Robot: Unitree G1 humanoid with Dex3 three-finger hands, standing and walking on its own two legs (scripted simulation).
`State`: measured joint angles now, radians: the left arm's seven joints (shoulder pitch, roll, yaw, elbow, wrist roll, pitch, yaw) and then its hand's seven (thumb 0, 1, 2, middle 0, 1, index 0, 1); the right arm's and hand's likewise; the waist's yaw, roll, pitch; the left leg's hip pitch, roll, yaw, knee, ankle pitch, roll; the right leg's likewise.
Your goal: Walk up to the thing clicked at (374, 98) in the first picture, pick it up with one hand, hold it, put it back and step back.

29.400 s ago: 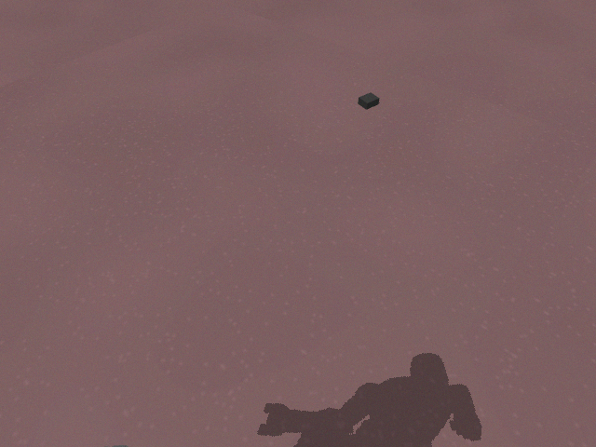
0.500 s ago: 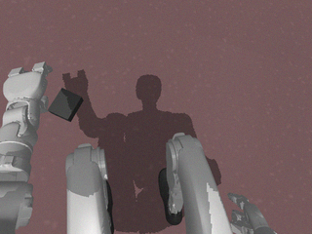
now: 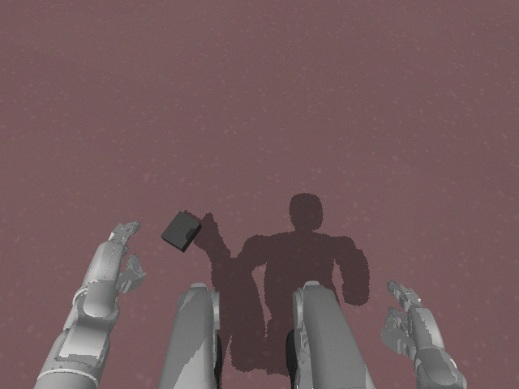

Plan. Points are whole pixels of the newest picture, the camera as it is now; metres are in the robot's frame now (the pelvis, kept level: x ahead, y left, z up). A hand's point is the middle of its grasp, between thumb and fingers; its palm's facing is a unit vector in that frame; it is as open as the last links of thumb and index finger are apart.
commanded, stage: home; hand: left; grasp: from above
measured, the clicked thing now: (181, 231) +0.51 +0.23 -0.53
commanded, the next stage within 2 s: none
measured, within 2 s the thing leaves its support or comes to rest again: neither
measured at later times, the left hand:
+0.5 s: hand (82, 290) +0.24 +0.19 +0.10, palm faces +0.10 -0.97 -0.20, open 7.4 cm
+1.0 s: hand (73, 307) +0.22 +0.19 +0.11, palm faces +0.09 -0.98 -0.19, open 7.4 cm
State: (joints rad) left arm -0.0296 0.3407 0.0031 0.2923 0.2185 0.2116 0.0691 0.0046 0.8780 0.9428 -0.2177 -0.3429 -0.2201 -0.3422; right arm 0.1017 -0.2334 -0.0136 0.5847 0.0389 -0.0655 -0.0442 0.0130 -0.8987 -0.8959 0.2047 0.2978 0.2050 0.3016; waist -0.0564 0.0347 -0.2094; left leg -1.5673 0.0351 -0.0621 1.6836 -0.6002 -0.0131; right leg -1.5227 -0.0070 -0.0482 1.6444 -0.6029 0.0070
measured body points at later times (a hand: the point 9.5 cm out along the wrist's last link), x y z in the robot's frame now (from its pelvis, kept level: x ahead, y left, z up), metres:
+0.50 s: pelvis +0.07 +0.01 +0.16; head +0.10 +0.02 +0.61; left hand +0.23 +0.24 +0.12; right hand +0.22 -0.24 +0.08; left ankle +0.08 +0.13 -0.52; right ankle +0.08 -0.13 -0.52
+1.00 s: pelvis +0.07 +0.01 +0.16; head +0.09 +0.02 +0.61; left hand +0.21 +0.24 +0.13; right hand +0.24 -0.23 +0.10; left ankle +0.08 +0.13 -0.52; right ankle +0.08 -0.13 -0.52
